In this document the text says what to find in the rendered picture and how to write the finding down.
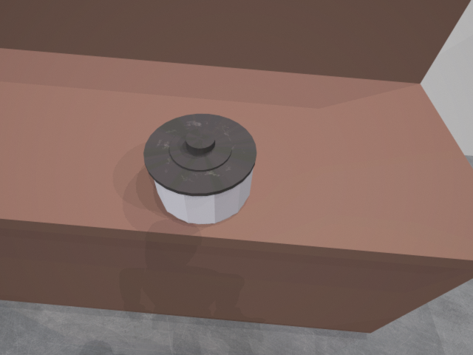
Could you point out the lid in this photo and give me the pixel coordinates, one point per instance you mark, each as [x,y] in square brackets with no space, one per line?
[172,165]

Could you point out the knob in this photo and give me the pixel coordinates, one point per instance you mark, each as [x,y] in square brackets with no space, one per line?
[200,141]

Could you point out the pot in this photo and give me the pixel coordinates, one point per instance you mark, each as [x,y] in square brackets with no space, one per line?
[206,209]

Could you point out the table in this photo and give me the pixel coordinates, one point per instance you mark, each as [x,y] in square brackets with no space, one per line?
[361,201]

